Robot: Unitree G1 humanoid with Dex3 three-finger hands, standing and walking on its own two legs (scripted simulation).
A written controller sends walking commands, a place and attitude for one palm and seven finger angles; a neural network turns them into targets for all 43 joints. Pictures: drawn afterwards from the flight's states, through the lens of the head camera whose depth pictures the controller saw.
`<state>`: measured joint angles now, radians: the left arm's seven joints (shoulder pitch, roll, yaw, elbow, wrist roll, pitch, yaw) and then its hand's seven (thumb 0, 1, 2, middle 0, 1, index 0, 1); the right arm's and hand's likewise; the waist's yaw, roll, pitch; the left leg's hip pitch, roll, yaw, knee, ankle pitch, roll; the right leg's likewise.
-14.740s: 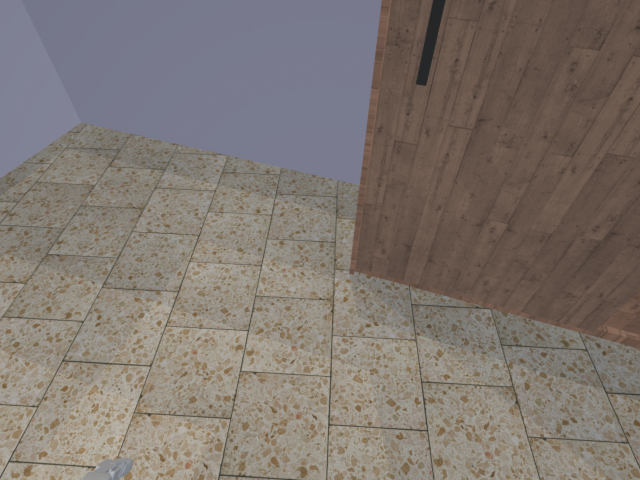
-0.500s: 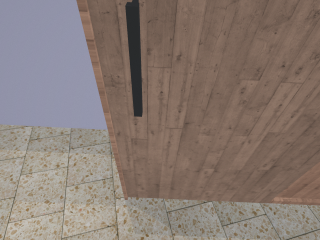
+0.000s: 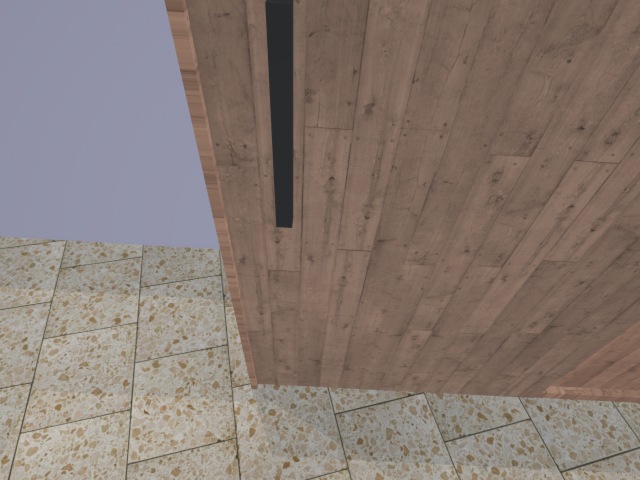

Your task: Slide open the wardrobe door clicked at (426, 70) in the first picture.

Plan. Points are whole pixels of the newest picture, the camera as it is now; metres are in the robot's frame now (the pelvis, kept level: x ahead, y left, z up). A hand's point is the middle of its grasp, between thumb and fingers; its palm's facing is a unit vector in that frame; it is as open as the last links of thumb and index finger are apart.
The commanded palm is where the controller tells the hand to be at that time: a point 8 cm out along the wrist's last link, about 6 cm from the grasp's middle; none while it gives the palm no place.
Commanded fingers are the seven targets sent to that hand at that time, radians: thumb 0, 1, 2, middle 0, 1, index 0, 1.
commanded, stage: raise the hand with hooked fingers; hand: left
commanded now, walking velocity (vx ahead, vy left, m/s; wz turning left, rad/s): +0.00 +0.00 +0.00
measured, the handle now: (284, 126) +0.46 +0.09 +0.21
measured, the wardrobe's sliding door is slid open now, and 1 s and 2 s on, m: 0.00 0.00 0.00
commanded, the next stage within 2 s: none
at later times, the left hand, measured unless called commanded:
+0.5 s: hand out of the picture +0.12 +0.20 -0.02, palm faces +0.21 -0.98 -0.03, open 8.9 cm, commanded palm +0.13 +0.25 +0.02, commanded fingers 0.00 0.32 0.65 -0.24 -0.68 -0.24 -0.68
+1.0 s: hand (97, 344) +0.22 +0.24 +0.11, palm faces +0.12 -0.99 -0.08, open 12.0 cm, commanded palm +0.18 +0.29 +0.12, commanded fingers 0.00 -0.27 0.40 -0.28 -1.05 -0.28 -1.05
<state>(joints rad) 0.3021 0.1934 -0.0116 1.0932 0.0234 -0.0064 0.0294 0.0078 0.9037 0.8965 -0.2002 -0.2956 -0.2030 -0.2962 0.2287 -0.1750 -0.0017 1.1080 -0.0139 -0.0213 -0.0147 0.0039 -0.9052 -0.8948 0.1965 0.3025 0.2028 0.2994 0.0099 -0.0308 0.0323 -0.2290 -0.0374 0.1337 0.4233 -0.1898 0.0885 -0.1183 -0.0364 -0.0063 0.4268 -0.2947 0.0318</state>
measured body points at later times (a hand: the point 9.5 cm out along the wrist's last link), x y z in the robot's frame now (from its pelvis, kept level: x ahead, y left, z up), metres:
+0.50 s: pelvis -0.02 -0.04 -0.04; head -0.01 -0.02 +0.41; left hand +0.10 +0.25 -0.02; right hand +0.21 -0.28 -0.06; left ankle +0.03 +0.06 -0.74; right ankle -0.01 -0.12 -0.74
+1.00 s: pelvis +0.02 -0.02 -0.02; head +0.02 -0.02 +0.43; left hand +0.20 +0.30 +0.12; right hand +0.21 -0.25 -0.09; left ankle +0.03 +0.06 -0.74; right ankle -0.01 -0.12 -0.74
